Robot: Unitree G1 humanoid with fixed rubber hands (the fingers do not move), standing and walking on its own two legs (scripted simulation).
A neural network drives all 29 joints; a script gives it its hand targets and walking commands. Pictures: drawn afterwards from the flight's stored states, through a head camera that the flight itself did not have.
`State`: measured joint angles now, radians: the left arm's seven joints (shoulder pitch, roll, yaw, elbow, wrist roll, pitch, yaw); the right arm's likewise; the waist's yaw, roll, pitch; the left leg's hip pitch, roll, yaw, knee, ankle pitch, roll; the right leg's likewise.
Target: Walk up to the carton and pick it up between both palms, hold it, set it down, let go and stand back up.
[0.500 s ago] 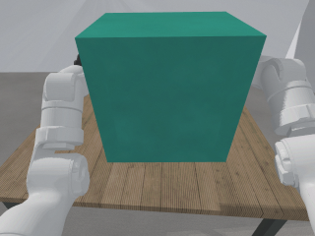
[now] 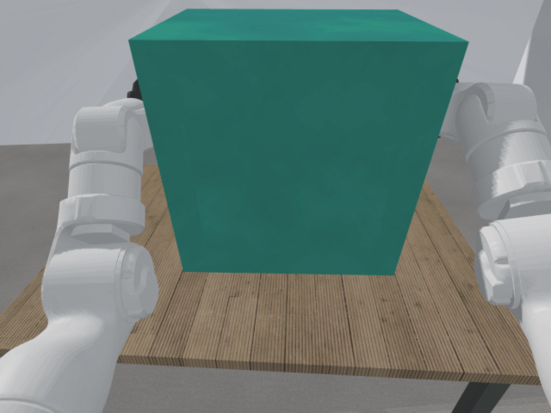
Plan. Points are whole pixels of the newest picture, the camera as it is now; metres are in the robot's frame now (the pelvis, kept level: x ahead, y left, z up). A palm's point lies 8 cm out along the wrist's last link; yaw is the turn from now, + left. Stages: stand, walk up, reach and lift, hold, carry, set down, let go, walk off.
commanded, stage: set down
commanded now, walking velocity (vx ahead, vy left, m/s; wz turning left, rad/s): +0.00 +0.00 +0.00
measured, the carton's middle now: (289, 141) +0.38 +0.00 +0.30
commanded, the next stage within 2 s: none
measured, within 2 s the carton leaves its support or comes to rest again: neither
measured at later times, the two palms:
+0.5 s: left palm (150, 145) +0.40 +0.20 +0.29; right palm (411, 124) +0.42 -0.18 +0.31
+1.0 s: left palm (156, 150) +0.42 +0.20 +0.27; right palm (406, 135) +0.43 -0.18 +0.29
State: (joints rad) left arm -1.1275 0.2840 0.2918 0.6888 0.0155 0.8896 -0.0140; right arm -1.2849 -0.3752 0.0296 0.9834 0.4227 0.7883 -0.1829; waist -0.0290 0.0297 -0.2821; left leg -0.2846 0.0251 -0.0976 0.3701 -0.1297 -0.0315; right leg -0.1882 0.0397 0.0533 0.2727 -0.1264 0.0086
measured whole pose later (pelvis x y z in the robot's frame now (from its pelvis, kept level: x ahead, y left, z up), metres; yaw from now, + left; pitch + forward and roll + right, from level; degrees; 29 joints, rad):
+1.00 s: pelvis +0.02 -0.01 +0.00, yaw +1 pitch +1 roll -1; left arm -1.01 0.24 0.33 0.72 0.08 0.58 -0.03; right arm -1.18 -0.30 -0.02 1.07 0.30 0.44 -0.11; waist -0.02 0.00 -0.16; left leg -0.20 0.02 -0.10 0.33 -0.14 -0.04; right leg -0.12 0.04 0.04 0.27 -0.16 -0.01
